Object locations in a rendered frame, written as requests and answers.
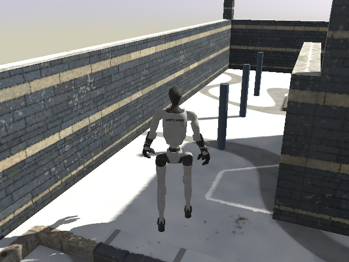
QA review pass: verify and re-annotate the right robot forearm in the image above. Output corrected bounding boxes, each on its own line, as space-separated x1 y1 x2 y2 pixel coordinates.
196 133 208 155

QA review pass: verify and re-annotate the robot torso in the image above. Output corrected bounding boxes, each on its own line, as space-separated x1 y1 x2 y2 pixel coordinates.
162 108 188 164

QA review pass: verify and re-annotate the right robot thigh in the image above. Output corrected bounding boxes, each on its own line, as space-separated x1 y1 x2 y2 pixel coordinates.
182 152 193 185

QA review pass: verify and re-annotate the right robot hand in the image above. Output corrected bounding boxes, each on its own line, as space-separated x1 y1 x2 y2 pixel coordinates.
197 153 210 165

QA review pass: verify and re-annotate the left robot upper arm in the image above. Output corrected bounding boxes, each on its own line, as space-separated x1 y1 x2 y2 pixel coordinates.
148 110 164 139

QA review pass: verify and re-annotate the left robot forearm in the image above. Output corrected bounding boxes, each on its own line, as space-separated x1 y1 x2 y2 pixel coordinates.
143 131 153 150

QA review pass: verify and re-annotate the left robot hand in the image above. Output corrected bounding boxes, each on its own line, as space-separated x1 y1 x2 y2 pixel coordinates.
142 148 155 158

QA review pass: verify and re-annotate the right robot upper arm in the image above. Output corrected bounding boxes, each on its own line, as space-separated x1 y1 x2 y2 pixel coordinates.
186 111 201 142

